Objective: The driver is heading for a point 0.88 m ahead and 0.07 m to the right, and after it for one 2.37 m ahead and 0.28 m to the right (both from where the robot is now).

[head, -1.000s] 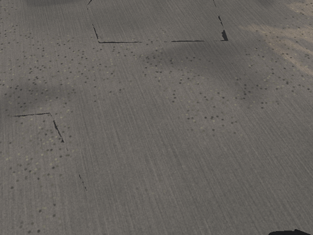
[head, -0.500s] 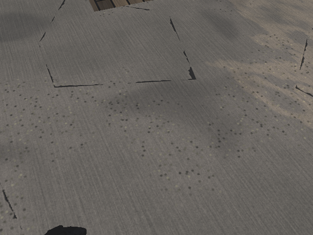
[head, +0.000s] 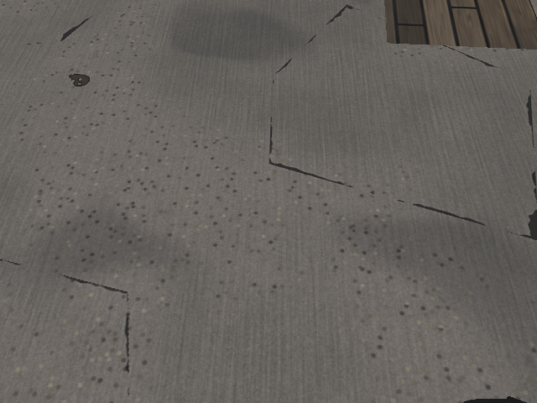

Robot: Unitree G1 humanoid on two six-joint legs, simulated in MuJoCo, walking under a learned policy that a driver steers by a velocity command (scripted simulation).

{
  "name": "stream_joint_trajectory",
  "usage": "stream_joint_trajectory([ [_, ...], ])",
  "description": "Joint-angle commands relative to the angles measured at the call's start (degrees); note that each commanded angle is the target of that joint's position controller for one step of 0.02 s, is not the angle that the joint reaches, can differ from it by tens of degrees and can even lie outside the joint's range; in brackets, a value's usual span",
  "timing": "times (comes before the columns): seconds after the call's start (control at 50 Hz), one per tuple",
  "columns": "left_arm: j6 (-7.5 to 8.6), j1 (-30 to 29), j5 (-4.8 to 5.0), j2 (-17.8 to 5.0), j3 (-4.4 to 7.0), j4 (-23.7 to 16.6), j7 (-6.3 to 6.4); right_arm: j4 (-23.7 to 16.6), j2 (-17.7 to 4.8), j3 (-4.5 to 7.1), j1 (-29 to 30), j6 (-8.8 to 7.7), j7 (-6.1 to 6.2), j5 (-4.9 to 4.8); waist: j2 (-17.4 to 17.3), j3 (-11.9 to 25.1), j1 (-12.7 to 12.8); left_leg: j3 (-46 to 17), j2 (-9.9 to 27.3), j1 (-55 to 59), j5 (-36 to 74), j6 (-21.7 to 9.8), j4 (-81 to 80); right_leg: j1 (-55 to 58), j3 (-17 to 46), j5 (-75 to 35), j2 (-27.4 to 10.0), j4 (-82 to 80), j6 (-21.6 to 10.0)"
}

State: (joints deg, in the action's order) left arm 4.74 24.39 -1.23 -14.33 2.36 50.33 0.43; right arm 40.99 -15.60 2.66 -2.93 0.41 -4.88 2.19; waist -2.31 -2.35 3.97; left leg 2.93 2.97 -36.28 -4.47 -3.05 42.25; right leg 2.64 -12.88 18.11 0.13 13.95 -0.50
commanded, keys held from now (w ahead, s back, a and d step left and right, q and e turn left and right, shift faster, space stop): w+q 0.14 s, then w+e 0.86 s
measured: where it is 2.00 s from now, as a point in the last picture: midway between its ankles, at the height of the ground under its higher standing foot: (340, 206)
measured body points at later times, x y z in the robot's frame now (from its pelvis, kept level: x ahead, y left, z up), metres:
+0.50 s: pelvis +0.27 +0.05 +0.00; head +0.29 +0.06 +0.45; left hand +0.37 +0.31 -0.13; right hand +0.30 -0.22 -0.13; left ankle +0.17 +0.09 -0.74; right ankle +0.44 -0.09 -0.68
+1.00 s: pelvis +0.55 +0.01 +0.01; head +0.58 +0.00 +0.45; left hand +0.62 +0.29 -0.12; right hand +0.67 -0.26 -0.10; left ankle +0.73 +0.16 -0.68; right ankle +0.48 -0.02 -0.74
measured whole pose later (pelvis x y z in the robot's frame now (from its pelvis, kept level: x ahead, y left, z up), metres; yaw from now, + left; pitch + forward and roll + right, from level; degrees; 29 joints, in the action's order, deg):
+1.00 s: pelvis +0.55 +0.01 +0.01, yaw -14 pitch +2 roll +0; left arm 2.4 22.1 0.1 -15.7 3.9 49.7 -0.5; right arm 42.4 -15.1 0.7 -5.9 -1.6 -1.0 2.5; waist -1.8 -2.4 2.9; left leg -3.3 6.5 -38.1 -5.8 3.3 46.5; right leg -4.6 6.2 13.2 8.9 17.3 -7.5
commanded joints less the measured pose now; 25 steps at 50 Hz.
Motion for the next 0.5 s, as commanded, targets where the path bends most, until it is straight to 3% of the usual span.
stream_joint_trajectory([
  [0.02,0.11,-0.2,-0.02,-9.2,1.98,-2.3,0.55,-5.4,-2.3,-0.01,5.0,-0.68,-0.05,0.32,7.3,-2.1,-1.5,3.9,-2.2,3.7,-3.6,-2.7,-5.4,-0.3,2.8,-39.4,-15.4,0.4,-5.6],
  [0.06,-0.80,0.6,-0.15,-11.1,2.34,-1.5,0.96,-4.6,-3.5,0.61,1.0,-0.79,0.66,0.66,8.4,1.4,-3.7,5.8,-6.2,10.8,-9.5,-5.3,-7.2,2.2,0.6,-56.8,-15.6,10.9,-5.0],
  [0.08,-1.35,0.8,-0.07,-11.8,2.43,-1.5,1.08,-3.0,-4.7,1.32,-5.2,-1.21,1.15,0.83,8.0,5.2,-6.3,5.7,-8.4,18.3,-10.6,-6.9,-9.4,1.0,-0.2,-58.9,-15.4,20.5,-4.7],
  [0.1,-1.66,0.2,-0.07,-11.7,2.30,-2.2,1.07,0.2,-6.8,2.54,-14.9,-1.65,2.01,1.33,5.3,10.7,-10.7,2.9,-8.4,32.0,-9.3,-8.9,-13.0,-6.3,-1.2,-50.4,-14.2,34.4,-3.2],
  [0.12,-1.44,2.0,0.50,-6.8,1.08,-5.5,0.29,0.7,-13.2,4.40,-19.6,-1.51,3.07,1.49,-5.0,17.6,-10.7,-19.5,7.2,50.6,-19.7,-14.3,-15.0,-26.9,-1.3,-17.9,-9.7,53.9,-0.5],
  [0.14,-0.99,-1.4,0.02,-7.3,1.40,-9.0,-0.29,-1.0,-16.8,5.20,-18.9,-0.92,3.45,-0.59,-9.3,21.8,-9.8,-47.2,17.9,56.3,-14.2,-20.1,-23.7,-41.5,7.6,13.6,0.4,67.5,1.7],
  [0.16,-0.83,-7.3,-0.14,-9.0,1.70,-9.7,-0.45,0.0,-14.3,4.66,-18.9,-0.46,4.14,-1.26,-1.3,15.3,-11.2,-37.8,16.5,52.8,-6.6,-18.4,-25.1,-46.7,13.7,7.5,-3.2,67.8,1.0],
  [0.18,-0.28,-6.7,0.75,-7.1,0.89,-9.0,-0.63,0.9,-10.4,3.55,-16.0,-0.81,4.68,-1.36,0.4,8.5,-8.4,-29.1,15.1,44.3,1.4,-16.5,-25.2,-45.1,13.2,2.3,-5.7,63.4,0.3],
  [0.2,-0.29,-4.9,0.67,-6.3,0.68,-7.4,-0.67,1.3,-7.2,2.50,-13.6,-1.45,4.81,-1.20,2.5,4.9,-5.5,-23.0,11.9,37.1,8.4,-13.5,-26.2,-40.6,13.2,0.8,-7.4,57.7,-0.1],
  [0.24,-2.34,-0.8,-0.83,-5.5,0.52,-4.9,-1.08,1.8,-4.5,1.31,-10.8,-2.96,4.64,-1.30,1.1,3.8,-2.1,-15.2,8.2,29.1,14.2,-10.7,-28.8,-32.5,13.4,-0.1,-8.2,53.2,0.1],
  [0.28,-3.53,-0.3,-0.61,-5.1,0.81,-4.1,-1.84,3.3,-5.0,1.35,-12.6,-4.38,4.25,-1.36,0.5,3.5,-1.7,-12.0,7.2,27.6,16.8,-10.0,-30.9,-31.8,13.1,-2.4,-7.5,51.6,0.0],
  [0.38,-3.87,-10.2,0.22,-4.6,1.23,-5.9,-2.38,6.3,-5.3,1.26,-17.1,-5.38,4.38,-1.23,-0.3,-1.7,-4.7,-5.7,6.3,31.7,14.4,-5.9,-35.1,-42.0,15.9,-12.7,-5.4,43.2,-0.5],
  [0.5,-3.20,-19.2,-0.38,-2.5,0.14,-8.2,-3.05,8.9,-4.1,0.28,-19.7,-5.98,5.56,-1.19,-0.4,-3.7,-6.9,0.8,7.2,38.1,21.8,-4.0,-35.4,-42.3,11.1,-19.8,-3.1,28.4,-1.6],
])
Keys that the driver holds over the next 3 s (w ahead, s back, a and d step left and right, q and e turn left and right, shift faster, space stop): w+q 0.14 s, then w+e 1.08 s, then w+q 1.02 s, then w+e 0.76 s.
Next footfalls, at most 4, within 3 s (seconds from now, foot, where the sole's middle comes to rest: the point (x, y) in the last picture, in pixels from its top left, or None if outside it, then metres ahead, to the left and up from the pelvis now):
0.10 left None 0.21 0.09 -0.78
0.66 right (314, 378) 0.52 -0.03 -0.78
1.18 left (281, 259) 0.85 0.07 -0.78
1.64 right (376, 231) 0.97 -0.20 -0.78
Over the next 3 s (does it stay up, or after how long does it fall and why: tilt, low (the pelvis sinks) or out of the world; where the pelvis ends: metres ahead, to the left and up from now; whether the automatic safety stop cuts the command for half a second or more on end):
stays up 1.59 -0.13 0.01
